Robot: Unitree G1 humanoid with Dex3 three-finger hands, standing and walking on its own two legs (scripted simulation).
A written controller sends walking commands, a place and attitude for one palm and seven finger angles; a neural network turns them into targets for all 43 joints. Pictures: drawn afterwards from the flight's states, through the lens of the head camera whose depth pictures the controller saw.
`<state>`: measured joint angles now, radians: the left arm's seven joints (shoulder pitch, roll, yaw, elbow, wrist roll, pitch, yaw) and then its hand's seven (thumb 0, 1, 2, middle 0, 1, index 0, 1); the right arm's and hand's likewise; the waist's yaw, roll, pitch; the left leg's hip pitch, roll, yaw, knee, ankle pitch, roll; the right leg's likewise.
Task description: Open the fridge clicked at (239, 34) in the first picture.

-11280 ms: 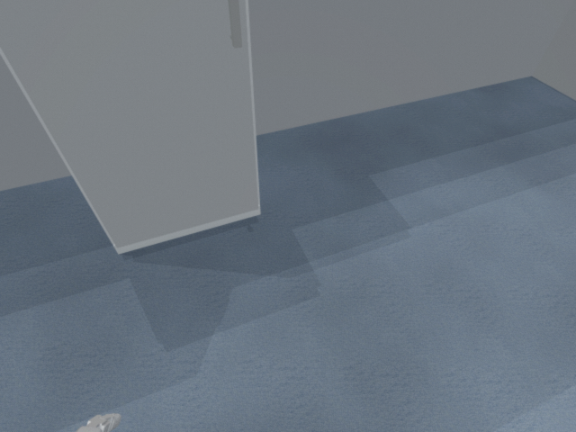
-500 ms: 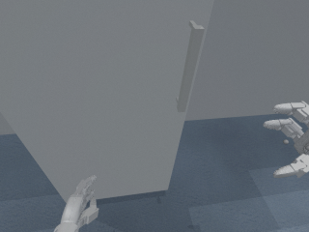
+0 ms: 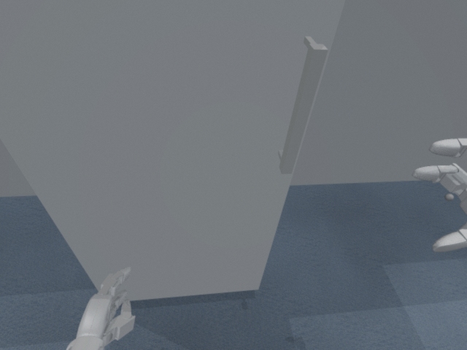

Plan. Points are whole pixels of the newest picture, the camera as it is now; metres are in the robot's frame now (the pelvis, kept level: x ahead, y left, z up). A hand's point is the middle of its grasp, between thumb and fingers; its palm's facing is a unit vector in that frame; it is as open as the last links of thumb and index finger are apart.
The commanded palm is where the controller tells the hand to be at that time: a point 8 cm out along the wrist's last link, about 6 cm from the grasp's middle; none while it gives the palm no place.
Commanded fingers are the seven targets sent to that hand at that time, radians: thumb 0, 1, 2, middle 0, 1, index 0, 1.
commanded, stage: raise the hand to about handle height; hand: right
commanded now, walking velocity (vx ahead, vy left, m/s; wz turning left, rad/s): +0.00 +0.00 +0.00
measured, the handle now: (295, 112) +0.49 -0.10 +0.19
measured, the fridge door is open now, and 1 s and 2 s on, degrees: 0 0 0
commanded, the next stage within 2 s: move the hooked fingers beside the handle in 0.18 s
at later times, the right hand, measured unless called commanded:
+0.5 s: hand (443, 190) +0.28 -0.27 +0.21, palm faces -0.02 +0.99 -0.12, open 14.0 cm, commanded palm +0.26 -0.30 +0.22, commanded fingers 0.00 0.50 -0.30 0.30 1.20 0.30 1.20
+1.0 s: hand (394, 160) +0.34 -0.23 +0.21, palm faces -0.05 +1.00 -0.08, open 14.0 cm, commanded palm +0.32 -0.27 +0.21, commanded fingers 0.00 0.50 -0.30 0.30 1.20 0.30 1.20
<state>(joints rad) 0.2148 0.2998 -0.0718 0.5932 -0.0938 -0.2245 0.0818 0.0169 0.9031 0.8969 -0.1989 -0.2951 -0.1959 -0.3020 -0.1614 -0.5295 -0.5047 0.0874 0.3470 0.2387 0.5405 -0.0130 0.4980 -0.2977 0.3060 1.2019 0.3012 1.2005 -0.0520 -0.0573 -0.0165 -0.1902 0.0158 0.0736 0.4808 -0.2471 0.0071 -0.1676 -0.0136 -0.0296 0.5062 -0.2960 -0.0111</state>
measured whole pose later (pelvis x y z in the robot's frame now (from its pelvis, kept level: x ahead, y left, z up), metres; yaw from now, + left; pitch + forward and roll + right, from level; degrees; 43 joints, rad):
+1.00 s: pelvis +0.00 +0.00 +0.00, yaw +0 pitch -2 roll +0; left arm 0.22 0.28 -0.07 0.63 -0.09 -0.18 0.10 0.02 0.90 0.90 -0.20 -0.30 -0.20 -0.30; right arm -0.40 -0.46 -0.35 0.27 0.27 0.24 0.41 -0.01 0.50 -0.30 0.31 1.20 0.30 1.20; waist -0.02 -0.06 -0.02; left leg -0.21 0.02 0.07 0.48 -0.24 0.01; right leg -0.18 0.00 -0.03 0.48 -0.28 -0.01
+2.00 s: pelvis +0.00 +0.00 +0.00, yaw +2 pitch +2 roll +0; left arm 0.31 0.28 -0.04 0.68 -0.08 -0.11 0.09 0.01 0.90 0.90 -0.20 -0.30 -0.20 -0.30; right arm -0.79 -0.42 -0.28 0.77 0.18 0.09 0.27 -0.01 0.50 -0.30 0.30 1.20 0.30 1.20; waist 0.05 -0.03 -0.03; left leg -0.28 0.01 0.04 0.47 -0.23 0.01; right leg -0.23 -0.01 -0.06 0.47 -0.27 -0.01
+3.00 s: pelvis +0.00 -0.01 +0.00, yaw +2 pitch +2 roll +0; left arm 0.32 0.28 -0.04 0.68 -0.08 -0.10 0.07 0.01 0.90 0.90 -0.20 -0.30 -0.20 -0.30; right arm -0.74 -0.36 -0.24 0.68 0.20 0.11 0.25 -0.01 0.50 -0.30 0.30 1.20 0.30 1.20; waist 0.03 -0.03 -0.04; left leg -0.27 0.02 0.04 0.46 -0.22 0.00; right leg -0.23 -0.01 -0.06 0.47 -0.27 -0.02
